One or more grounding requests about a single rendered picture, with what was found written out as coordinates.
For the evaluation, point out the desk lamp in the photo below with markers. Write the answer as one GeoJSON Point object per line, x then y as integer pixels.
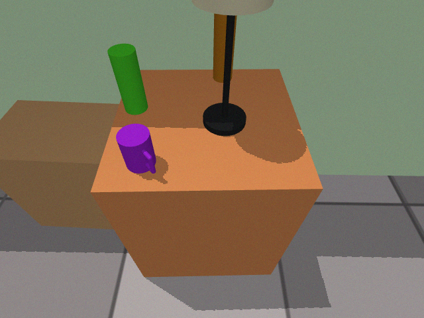
{"type": "Point", "coordinates": [226, 119]}

